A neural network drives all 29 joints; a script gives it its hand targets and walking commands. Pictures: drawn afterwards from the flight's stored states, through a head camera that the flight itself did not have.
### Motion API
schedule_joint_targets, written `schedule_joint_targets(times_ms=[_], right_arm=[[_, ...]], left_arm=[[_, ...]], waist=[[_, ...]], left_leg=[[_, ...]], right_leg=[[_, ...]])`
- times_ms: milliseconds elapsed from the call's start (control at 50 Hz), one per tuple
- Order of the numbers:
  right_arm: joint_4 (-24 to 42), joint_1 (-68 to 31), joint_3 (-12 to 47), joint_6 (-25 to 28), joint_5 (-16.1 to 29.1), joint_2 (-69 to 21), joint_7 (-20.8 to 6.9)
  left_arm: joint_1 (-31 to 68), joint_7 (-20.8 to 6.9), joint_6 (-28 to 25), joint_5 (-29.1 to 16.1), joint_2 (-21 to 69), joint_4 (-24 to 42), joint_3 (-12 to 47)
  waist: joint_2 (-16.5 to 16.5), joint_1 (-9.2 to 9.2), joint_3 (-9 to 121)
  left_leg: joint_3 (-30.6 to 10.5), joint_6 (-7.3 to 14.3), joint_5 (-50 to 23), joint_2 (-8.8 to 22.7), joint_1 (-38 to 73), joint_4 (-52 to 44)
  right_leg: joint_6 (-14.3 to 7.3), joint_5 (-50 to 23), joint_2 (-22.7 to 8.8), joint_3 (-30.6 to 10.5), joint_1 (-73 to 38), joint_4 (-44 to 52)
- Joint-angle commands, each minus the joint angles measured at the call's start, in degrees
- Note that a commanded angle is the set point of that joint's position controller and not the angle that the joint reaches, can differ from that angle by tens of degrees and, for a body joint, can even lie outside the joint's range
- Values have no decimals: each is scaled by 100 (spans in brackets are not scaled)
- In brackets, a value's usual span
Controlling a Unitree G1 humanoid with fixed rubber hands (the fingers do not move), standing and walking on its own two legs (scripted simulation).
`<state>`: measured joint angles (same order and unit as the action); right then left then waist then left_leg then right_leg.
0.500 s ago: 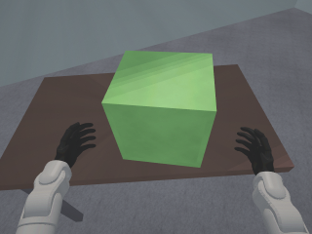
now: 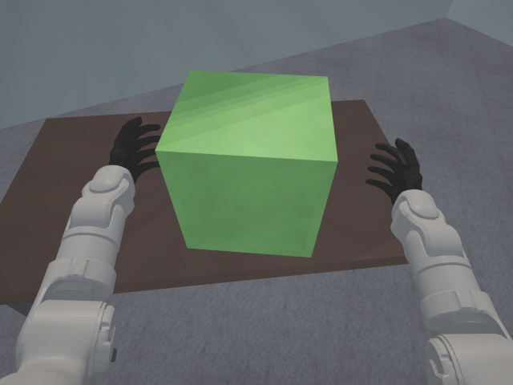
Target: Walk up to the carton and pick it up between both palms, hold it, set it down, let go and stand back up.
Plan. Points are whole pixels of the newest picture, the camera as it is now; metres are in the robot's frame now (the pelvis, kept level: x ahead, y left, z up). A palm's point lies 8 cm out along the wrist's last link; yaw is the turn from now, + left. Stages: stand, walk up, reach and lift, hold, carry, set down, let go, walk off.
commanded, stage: reach and lift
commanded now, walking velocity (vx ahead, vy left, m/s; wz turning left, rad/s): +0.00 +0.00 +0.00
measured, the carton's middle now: (253, 167) +0.50 +0.02 +0.04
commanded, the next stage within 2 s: none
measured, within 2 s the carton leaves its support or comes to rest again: neither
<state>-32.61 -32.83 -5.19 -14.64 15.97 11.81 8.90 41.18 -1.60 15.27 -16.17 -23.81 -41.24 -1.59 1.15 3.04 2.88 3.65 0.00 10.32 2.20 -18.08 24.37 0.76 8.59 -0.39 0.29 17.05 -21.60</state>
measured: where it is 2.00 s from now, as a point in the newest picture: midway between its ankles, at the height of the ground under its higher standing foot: outside the picture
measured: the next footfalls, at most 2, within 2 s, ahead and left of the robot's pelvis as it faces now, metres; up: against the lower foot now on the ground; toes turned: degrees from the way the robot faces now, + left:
none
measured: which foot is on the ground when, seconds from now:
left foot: down 0.00-1.00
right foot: down 0.00-1.00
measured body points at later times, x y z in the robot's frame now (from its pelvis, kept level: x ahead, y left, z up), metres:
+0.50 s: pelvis +0.03 -0.01 +0.00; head +0.05 +0.01 +0.45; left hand +0.48 +0.22 +0.16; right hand +0.45 -0.23 +0.15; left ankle +0.02 +0.11 -0.74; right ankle +0.02 -0.13 -0.74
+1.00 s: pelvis +0.03 -0.01 +0.00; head +0.07 +0.01 +0.45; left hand +0.51 +0.24 +0.18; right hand +0.48 -0.24 +0.17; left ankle +0.02 +0.11 -0.74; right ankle +0.02 -0.13 -0.74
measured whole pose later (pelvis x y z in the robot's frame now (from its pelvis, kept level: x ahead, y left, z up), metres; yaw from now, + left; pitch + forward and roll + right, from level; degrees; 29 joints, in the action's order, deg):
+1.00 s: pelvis +0.03 -0.01 +0.00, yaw +1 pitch +10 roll -1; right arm -56.8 -56.2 2.1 -12.8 23.3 18.4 8.4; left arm 65.2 -4.4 12.6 -19.2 -31.8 -69.5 4.8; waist 1.3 6.6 7.6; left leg 1.4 -1.3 11.6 3.2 -22.7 24.0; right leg -0.1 9.6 0.7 2.4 20.2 -19.6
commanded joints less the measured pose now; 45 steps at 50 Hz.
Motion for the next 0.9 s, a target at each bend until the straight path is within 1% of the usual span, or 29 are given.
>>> schedule_joint_targets(times_ms=[0,40,60,100,120,140,180,200,220,240,300,320,340,360,400,440,460,480,540,580,600,660,680,700,740,760,800,820,880], right_arm=[[1120,-2968,-233,214,143,1401,90],[954,-2999,-27,165,380,1378,113],[789,-2972,109,146,453,1346,113],[880,-3178,246,129,673,1419,82],[726,-3105,235,139,749,1473,62],[855,-3040,398,159,844,1405,67],[785,-3138,281,188,849,1529,35],[881,-3223,273,201,874,1560,35],[714,-3149,250,203,835,1632,38],[702,-3230,284,182,879,1558,21],[455,-3207,53,101,690,1780,-20],[633,-3363,-31,119,625,1841,-27],[475,-3355,-16,52,590,1855,-23],[564,-3583,73,6,571,1793,15],[465,-3796,7,-77,479,1857,69],[489,-4124,69,-109,495,1706,102],[688,-4231,113,-74,506,1655,92],[683,-4450,6,-52,515,1640,90],[553,-4710,83,76,438,1517,50],[399,-4763,117,141,412,1552,47],[269,-4867,180,132,518,1622,21],[-357,-4816,143,127,535,1721,12],[-461,-4875,215,139,599,1732,2],[-519,-4920,225,145,606,1787,30],[-725,-5040,303,161,647,1836,48],[-712,-5045,337,206,713,1851,46],[-1024,-5107,401,236,700,1873,30],[-1202,-5102,447,253,709,1842,8],[-1344,-5179,531,433,770,1751,-49]], left_arm=[[3044,-74,-45,-70,-1690,777,-435],[2994,-163,54,-33,-1586,454,-347],[2942,-209,59,-23,-1704,440,-356],[3207,-254,90,-87,-1702,519,-236],[3200,-265,105,-128,-1657,529,-40],[3110,-297,86,-169,-1699,438,-84],[3269,-326,114,-147,-1647,751,42],[3408,-339,100,-210,-1686,885,-17],[3417,-343,101,-210,-1699,932,84],[3445,-352,136,-203,-1654,928,73],[3460,-342,260,-57,-1725,986,-53],[3613,-326,308,-69,-1791,878,-75],[3633,-319,362,-111,-1789,739,-113],[3728,-328,385,-73,-1825,676,-160],[3998,-262,434,-91,-1948,556,-218],[4235,-228,396,-123,-2045,342,-342],[4331,-200,329,-78,-2143,250,-368],[4589,-157,218,-152,-2152,440,-305],[4866,-83,-49,-196,-2151,129,-289],[4954,-91,-169,-166,-2090,-208,-232],[4930,-86,-159,-223,-2078,-308,-128],[5029,-144,-161,-135,-1995,-800,-64],[5040,-181,-151,-129,-2004,-871,-141],[5088,-198,-120,-157,-1990,-1085,-61],[5127,-230,-99,-178,-1985,-1305,29],[5073,-232,-114,-163,-1933,-1293,92],[5108,-257,-153,-153,-1950,-1604,242],[5099,-282,-226,-221,-1896,-1696,272],[5150,-287,-514,-297,-1814,-1872,460]], waist=[[-123,98,2859],[-252,100,2405],[-197,119,2403],[-363,78,2563],[-582,245,2503],[-554,146,2513],[-784,269,2707],[-725,284,2859],[-833,393,2908],[-1049,331,2929],[-1127,428,2994],[-1052,387,3064],[-1006,428,2857],[-757,364,2811],[-715,367,2911],[-412,255,3078],[-478,191,3438],[-469,273,3760],[-522,102,4367],[-468,183,4633],[-619,130,4590],[-604,262,4373],[-634,174,4292],[-548,281,4127],[-486,337,3941],[-577,362,4042],[-608,354,3780],[-477,359,3729],[-599,358,3839]], left_leg=[[-143,-131,-1118,-212,1163,-221],[-129,-155,-1426,-218,1201,-260],[-182,-91,-1517,-225,1283,-200],[-118,-169,-1765,-266,1271,-296],[-185,-229,-2114,-248,1582,-228],[-233,-201,-2292,-213,1695,-126],[-228,-295,-2566,-214,1992,-92],[-308,-279,-2541,-194,2098,-54],[-322,-312,-2724,-159,2268,-37],[-259,-330,-2859,-215,2365,-43],[-269,-358,-2877,-221,2363,-43],[-278,-361,-2924,-210,2301,-36],[-265,-329,-2727,-229,2248,-98],[-262,-270,-2492,-248,2048,-122],[-213,-228,-2154,-259,1732,-259],[-164,-115,-1845,-346,1365,-284],[-138,-87,-1679,-347,1226,-303],[-191,-107,-1665,-364,1158,-263],[-158,-145,-2011,-339,1132,-80],[-184,-157,-2147,-319,1133,-20],[-164,-188,-2193,-301,1108,-21],[-214,-178,-2293,-286,1079,16],[-246,-163,-2311,-271,1047,34],[-209,-186,-2386,-269,1110,28],[-208,-175,-2595,-301,1151,74],[-252,-193,-2534,-270,1210,81],[-246,-246,-2386,-266,1223,57],[-260,-220,-2303,-264,1166,59],[-380,-257,-2624,-205,1513,178]], right_leg=[[-6,-1309,327,97,-1518,97],[-23,-1688,286,87,-1487,102],[-23,-1890,274,97,-1585,119],[-14,-2222,253,68,-1758,90],[-70,-2467,292,153,-1473,97],[-92,-2531,311,118,-1475,146],[-79,-2696,330,199,-1371,182],[-73,-2629,336,202,-1257,273],[-90,-2740,366,226,-1128,237],[-92,-2807,319,212,-1095,304],[-26,-2855,373,221,-1084,314],[-17,-2863,365,250,-1069,276],[7,-2828,331,274,-1105,330],[25,-2773,328,241,-1250,388],[76,-2838,283,173,-1388,283],[153,-2957,222,125,-1635,186],[191,-2903,200,55,-1702,49],[165,-3064,220,32,-1744,7],[180,-3190,209,100,-1776,-116],[191,-3450,262,76,-1768,-173],[186,-3443,237,78,-1717,-256],[206,-3537,276,180,-1615,-194],[171,-3552,242,119,-1636,-209],[179,-3702,259,148,-1546,-173],[172,-3826,278,148,-1479,-238],[174,-3839,322,196,-1452,-222],[150,-3466,328,190,-1199,-157],[136,-3333,302,227,-1172,-130],[79,-3227,283,223,-803,-66]])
